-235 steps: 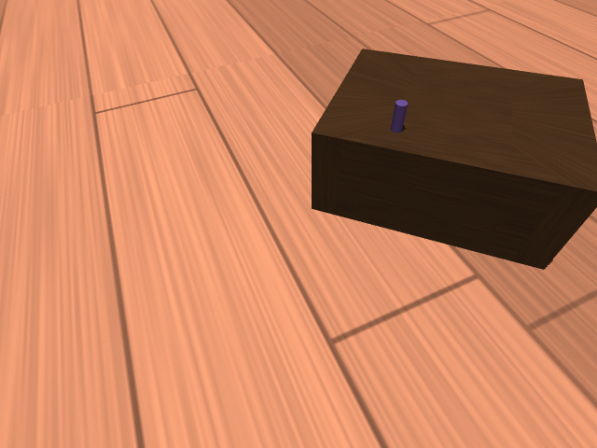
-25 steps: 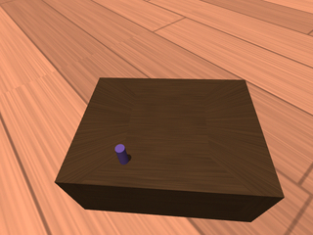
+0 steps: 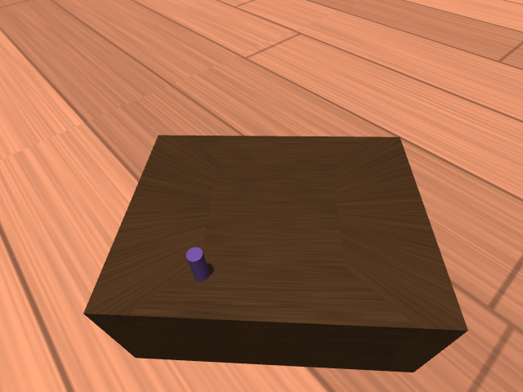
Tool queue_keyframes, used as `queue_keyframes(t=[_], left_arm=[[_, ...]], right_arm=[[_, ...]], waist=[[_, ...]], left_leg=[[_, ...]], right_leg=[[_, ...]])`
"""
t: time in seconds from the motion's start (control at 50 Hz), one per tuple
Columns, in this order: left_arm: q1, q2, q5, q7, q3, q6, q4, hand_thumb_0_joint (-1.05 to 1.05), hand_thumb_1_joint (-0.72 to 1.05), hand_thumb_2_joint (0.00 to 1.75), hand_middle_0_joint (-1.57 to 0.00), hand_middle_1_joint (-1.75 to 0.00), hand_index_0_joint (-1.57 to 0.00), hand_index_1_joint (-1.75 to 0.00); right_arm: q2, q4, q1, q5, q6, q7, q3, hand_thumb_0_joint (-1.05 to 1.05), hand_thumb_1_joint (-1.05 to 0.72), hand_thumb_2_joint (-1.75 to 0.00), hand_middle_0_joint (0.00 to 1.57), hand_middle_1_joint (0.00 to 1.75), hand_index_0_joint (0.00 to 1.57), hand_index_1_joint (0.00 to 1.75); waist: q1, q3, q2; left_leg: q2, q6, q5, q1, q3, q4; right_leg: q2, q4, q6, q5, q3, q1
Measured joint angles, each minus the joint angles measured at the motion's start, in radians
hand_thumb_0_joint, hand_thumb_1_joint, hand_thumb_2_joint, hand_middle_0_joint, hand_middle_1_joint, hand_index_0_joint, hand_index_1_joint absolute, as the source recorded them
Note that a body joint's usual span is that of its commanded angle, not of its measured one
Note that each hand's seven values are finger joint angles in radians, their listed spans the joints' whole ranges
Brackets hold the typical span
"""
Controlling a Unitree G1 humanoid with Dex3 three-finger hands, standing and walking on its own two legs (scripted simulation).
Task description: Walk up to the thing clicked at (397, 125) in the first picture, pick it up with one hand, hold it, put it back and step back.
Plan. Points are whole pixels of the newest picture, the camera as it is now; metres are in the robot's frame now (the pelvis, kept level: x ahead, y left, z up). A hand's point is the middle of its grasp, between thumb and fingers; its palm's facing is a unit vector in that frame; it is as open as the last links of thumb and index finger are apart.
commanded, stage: walk up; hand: left
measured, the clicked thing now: (198, 264) +0.49 +0.22 -0.31
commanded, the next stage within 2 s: stand in 0.24 s
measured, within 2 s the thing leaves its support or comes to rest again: neither
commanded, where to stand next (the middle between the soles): +0.06 +0.02 m, yaw -1 degrees
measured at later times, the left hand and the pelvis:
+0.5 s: hand out of the picture +0.09 +0.24 -0.15, palm faces -0.01 -0.94 -0.34, open 7.3 cm; pelvis +0.01 -0.01 +0.00, yaw +0 degrees
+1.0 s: hand out of the picture +0.09 +0.24 -0.15, palm faces +0.00 -0.94 -0.35, open 7.3 cm; pelvis +0.02 -0.02 +0.00, yaw +1 degrees
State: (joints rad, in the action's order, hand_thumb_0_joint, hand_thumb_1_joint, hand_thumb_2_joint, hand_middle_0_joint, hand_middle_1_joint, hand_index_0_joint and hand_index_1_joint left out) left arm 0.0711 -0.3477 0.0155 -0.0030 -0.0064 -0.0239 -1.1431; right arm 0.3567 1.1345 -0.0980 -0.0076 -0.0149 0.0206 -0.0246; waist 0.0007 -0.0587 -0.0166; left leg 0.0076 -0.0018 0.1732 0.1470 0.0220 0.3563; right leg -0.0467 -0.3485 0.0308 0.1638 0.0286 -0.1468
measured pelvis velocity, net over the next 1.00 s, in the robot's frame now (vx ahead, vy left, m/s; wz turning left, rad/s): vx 0.02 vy -0.02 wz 0.01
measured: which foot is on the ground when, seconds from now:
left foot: down 0.00-1.00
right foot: down 0.00-1.00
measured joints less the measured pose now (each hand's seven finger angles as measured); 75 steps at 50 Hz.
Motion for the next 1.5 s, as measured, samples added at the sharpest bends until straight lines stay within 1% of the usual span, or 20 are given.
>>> queue_keyframes(t=[0.24, 0.32, 0.58, 0.9, 1.5], left_arm=[[0.01, 0.003, 0.001, 0.003, -0.003, 0.003, -0.004, 0.0, 0.91, 0.9, -0.2, -0.3, -0.2, -0.3], [0.013, 0.0, -0.005, 0.0, 0.0, 0.008, -0.008, 0.0, 0.91, 0.9, -0.2, -0.3, -0.2, -0.3], [0.022, 0.01, -0.005, -0.006, 0.002, 0.009, -0.013, 0.0, 0.91, 0.9, -0.2, -0.3, -0.2, -0.3], [0.019, 0.005, -0.006, -0.004, -0.001, 0.011, -0.008, 0.0, 0.91, 0.9, -0.2, -0.3, -0.2, -0.3], [0.032, 0.005, -0.005, -0.006, -0.001, 0.014, -0.008, 0.0, 0.91, 0.9, -0.2, -0.3, -0.2, -0.3]], right_arm=[[-0.003, -0.003, 0.005, 0.001, -0.002, -0.001, -0.003, 0.0, -0.91, -0.9, 0.2, 0.3, 0.2, 0.3], [-0.008, 0.002, 0.008, -0.002, 0.01, -0.005, 0.007, 0.0, -0.91, -0.9, 0.2, 0.3, 0.2, 0.3], [-0.004, 0.007, 0.017, -0.001, 0.026, -0.013, 0.018, 0.0, -0.91, -0.9, 0.2, 0.3, 0.2, 0.3], [-0.001, 0.006, 0.012, 0.0, 0.021, -0.017, 0.024, 0.0, -0.91, -0.9, 0.2, 0.3, 0.2, 0.3], [-0.002, 0.003, -0.007, -0.002, 0.021, -0.018, 0.031, 0.0, -0.91, -0.9, 0.2, 0.3, 0.2, 0.3]], waist=[[0.005, 0.0, -0.007], [0.003, 0.012, 0.002], [0.002, 0.013, 0.011], [0.001, 0.015, 0.001], [0.004, 0.014, 0.004]], left_leg=[[-0.001, 0.001, 0.005, -0.009, -0.003, -0.005], [-0.003, 0.003, 0.0, -0.018, -0.005, -0.022], [0.009, 0.014, 0.0, -0.035, -0.012, -0.042], [0.019, 0.023, 0.002, -0.043, -0.02, -0.044], [0.023, 0.028, 0.001, -0.043, -0.023, -0.048]], right_leg=[[-0.001, 0.002, 0.0, 0.008, 0.003, 0.009], [-0.003, 0.007, -0.001, 0.01, 0.005, 0.012], [0.01, 0.035, -0.01, 0.008, 0.014, 0.036], [0.02, 0.046, -0.018, 0.008, 0.021, 0.05], [0.024, 0.043, -0.023, 0.011, 0.024, 0.047]])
